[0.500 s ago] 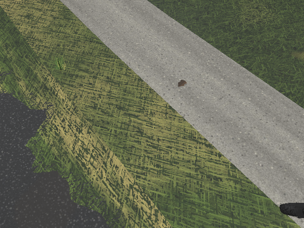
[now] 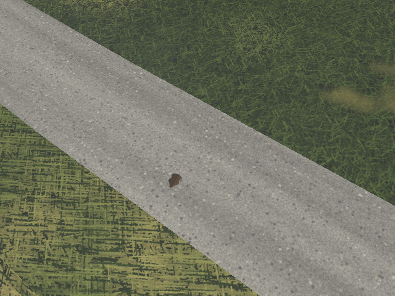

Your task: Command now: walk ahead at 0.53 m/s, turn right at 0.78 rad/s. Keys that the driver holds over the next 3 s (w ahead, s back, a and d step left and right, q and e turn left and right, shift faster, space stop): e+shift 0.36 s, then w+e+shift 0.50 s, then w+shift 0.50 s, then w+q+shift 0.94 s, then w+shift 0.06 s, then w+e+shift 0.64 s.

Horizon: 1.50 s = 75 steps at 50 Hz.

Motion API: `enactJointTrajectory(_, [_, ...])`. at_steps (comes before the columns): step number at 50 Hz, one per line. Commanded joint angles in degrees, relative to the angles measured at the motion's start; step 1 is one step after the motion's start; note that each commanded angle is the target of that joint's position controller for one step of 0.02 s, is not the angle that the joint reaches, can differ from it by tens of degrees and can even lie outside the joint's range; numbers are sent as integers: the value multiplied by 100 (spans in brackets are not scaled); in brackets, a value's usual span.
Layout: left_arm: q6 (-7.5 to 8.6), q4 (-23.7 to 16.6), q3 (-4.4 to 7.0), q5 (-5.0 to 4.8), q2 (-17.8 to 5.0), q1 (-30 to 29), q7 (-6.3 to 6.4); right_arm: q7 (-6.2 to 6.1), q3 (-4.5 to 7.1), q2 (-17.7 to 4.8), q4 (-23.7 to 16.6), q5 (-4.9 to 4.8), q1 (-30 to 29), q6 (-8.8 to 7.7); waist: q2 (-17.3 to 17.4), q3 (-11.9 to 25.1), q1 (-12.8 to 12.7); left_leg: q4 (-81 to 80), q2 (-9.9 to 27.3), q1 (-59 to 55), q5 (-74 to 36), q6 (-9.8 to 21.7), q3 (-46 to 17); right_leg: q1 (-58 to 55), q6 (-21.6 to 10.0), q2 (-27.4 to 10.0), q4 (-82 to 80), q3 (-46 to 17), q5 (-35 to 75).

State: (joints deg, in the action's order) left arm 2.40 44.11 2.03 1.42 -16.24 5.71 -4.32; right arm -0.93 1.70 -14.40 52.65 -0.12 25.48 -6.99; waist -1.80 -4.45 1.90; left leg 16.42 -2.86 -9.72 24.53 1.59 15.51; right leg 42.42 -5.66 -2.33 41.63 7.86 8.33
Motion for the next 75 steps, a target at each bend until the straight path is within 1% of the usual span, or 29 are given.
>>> enactJointTrajectory(1, [-18,245,88,77,-315,1832,-21,-182,247,-1200,-652,-74,-922,-51,713,788,-1123,1882,1322,1603,-7650,-167,-53,-3296,-263,868,-348,385,70])
enactJointTrajectory(2, [-40,506,244,97,-626,2874,86,-176,285,-1256,-734,-57,-1199,40,697,1264,-1626,3358,1405,1930,-7204,-213,-221,-4316,-470,863,-352,25,-51])
enactJointTrajectory(3, [-84,551,430,-76,-897,3204,264,-89,337,-1177,-745,-152,-1590,116,-68,1336,-2028,5740,563,2522,-3991,-353,-115,-5016,-746,530,-1256,-543,578])
enactJointTrajectory(4, [-67,471,496,-55,-1458,2610,338,8,116,-352,-912,-12,-895,134,-1071,846,-975,7781,-163,4216,1268,-458,-341,-5335,-953,-340,-387,-1604,5215])
enactJointTrajectory(5, [-57,190,611,17,-1914,2371,314,-61,60,-341,-1196,-32,-2,187,-771,2616,-597,8700,-231,4891,940,-534,-1667,-6592,-2211,-1547,-868,-3765,5789])
enactJointTrajectory(6, [-142,-194,624,-69,-1633,1656,378,-98,2,-573,-1190,97,43,197,15,2627,-411,8235,75,4911,372,-426,-2049,-5836,-2241,-1656,-1723,-4603,3386])
enactJointTrajectory(8, [-255,-238,407,-192,-870,1047,417,-110,69,-761,-1240,343,-796,352,1062,1041,-109,7065,444,4867,212,-401,-2008,-3945,-1560,-874,-2477,-3956,195])
enactJointTrajectory(10, [-207,-217,361,-169,-757,1112,443,-154,53,-775,-1373,372,-854,652,738,652,10,6155,668,4251,128,-567,-2022,-2733,-1434,-696,-2476,-3548,1436])
enactJointTrajectory(14, [-168,-281,486,-96,-1084,1205,459,-166,-2,-572,-1605,266,-1302,783,609,1138,-111,5040,687,4092,-603,-643,-2003,-2701,-809,-95,-2058,-3012,2091])
enactJointTrajectory(18, [-377,-416,558,-194,-1148,1286,529,-139,26,-665,-1838,238,-1916,921,17,1097,-393,4475,539,4704,-1125,-621,-2244,-3211,-171,170,-2193,-3578,-164])
enactJointTrajectory(21, [-400,-502,564,-113,-1129,1370,425,-82,36,-754,-1883,262,-2297,869,-326,819,-611,3871,472,5097,-1261,-620,-2471,-3514,-490,184,-2852,-4407,-3804])
enactJointTrajectory(26, [-241,-470,587,-53,-1192,1613,319,14,25,-806,-1936,248,-2863,552,-477,470,-857,2443,251,4834,-1173,-514,-2466,-3822,-769,130,-2739,-4782,-4046])
enactJointTrajectory(31, [-240,-836,525,19,-1137,512,215,-45,105,-931,-1766,-62,-2023,431,-367,375,-86,926,27,1482,-1195,-413,-2251,-1363,-321,500,-2118,-4648,-4073])
enactJointTrajectory(32, [-202,-809,465,-2,-953,554,220,-113,194,-1165,-1661,-58,-1581,384,78,450,160,653,301,410,-1111,-351,-2298,-539,-78,823,-1418,-4245,-4489])
enactJointTrajectory(34, [-17,-1126,222,-188,-300,521,275,-222,346,-1984,-1760,230,-838,338,1380,1194,364,-429,2687,-565,1893,263,-5267,550,284,1527,1227,-2253,-4513])
enactJointTrajectory(35, [-40,-1246,222,-105,-653,315,285,-200,441,-2004,-1652,269,-1188,358,1193,932,154,-672,2922,13,2434,571,-6049,1025,309,839,1876,-2002,-3455])
enactJointTrajectory(36, [-96,-1205,307,11,-993,72,245,-146,346,-1569,-1688,197,-1276,370,652,601,165,-519,2571,392,2042,432,-5227,1017,334,557,2160,-1887,-2952])
enactJointTrajectory(40, [-263,-1073,268,92,-773,350,-70,-37,194,-1169,-1516,137,-972,303,848,317,-10,-692,1552,1134,-10,21,-2799,754,440,192,2956,-1362,-1888])
enactJointTrajectory(49, [-187,-1240,66,88,-519,-927,-128,152,124,-728,-770,197,443,52,499,-472,372,-1187,1273,915,-2224,20,-1246,1043,175,414,1697,-881,-1167])
enactJointTrajectory(53, [-92,-1434,-161,100,-274,-1441,-173,53,123,-947,-386,228,677,83,706,-451,259,-1071,1572,418,-5163,134,-742,13,-206,454,89,-69,-1719])
enactJointTrajectory(56, [-83,-1090,-67,139,-560,-155,22,-107,160,-1449,-118,212,637,211,1280,596,-676,1061,1992,247,-9410,285,-493,-2204,-614,1056,-256,179,-2688])
enactJointTrajectory(58, [-27,-373,242,180,-1222,2148,253,-75,103,-1296,-342,138,248,230,933,1904,-1661,4446,1748,2250,-6511,406,-458,-5651,-953,168,-1067,-1353,-3331])
enactJointTrajectory(59, [-52,-423,381,99,-1661,1892,343,121,-55,-455,-663,19,553,158,-832,2606,-846,6619,577,4835,-5,111,-771,-7464,-1359,-1631,-1585,-4550,-4794])
enactJointTrajectory(60, [-70,-473,407,85,-1620,1958,374,110,77,-1064,-893,-12,-86,79,83,2601,-1124,7180,479,5541,-192,305,-1725,-7156,-1450,-1783,-2268,-5406,-4405])
enactJointTrajectory(62, [22,-63,316,49,-1109,1730,433,134,36,-852,-1048,-37,-600,36,443,691,-683,6318,923,5596,-804,323,-1784,-5220,-1185,-1302,-2640,-3590,-2613])
enactJointTrajectory(63, [100,-21,249,57,-882,1469,443,170,22,-734,-1005,72,-578,123,519,354,-375,5882,1094,5258,-751,274,-1867,-4452,-1014,-981,-2784,-3073,-2365])
enactJointTrajectory(67, [310,194,95,-107,-479,1390,417,329,-35,-453,-1009,300,-750,464,16,-315,45,5149,1266,5251,-891,36,-1576,-3259,-864,-356,-3604,-2028,-2140])
enactJointTrajectory(70, [454,269,92,-113,-533,1462,309,375,-115,-367,-1449,180,-1736,395,-171,-723,-35,3632,1215,5093,-2161,68,-1344,-2769,-698,-136,-3936,-1193,-564])
enactJointTrajectory(75, [623,587,80,-127,-819,2007,413,508,-131,-401,-1383,44,-2193,330,19,-290,-197,2101,285,3828,-3629,557,-673,-4067,18,-388,-4080,-239,3302])
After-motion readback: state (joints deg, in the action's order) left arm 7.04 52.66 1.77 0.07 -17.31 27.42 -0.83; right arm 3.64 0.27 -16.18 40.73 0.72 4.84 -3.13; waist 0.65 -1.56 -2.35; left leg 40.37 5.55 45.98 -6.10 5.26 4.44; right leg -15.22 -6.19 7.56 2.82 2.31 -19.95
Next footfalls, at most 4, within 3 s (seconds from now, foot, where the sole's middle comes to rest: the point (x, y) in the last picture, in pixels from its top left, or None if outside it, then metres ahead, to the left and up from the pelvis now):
0.06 right None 0.29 -0.03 -0.76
0.66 left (174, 291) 0.47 0.09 -0.76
1.16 right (299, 265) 0.54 -0.33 -0.76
1.60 left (368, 175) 0.89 -0.68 -0.76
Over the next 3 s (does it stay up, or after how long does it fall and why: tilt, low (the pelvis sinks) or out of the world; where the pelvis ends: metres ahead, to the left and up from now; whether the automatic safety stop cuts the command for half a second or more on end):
stays up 1.77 -1.28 -0.02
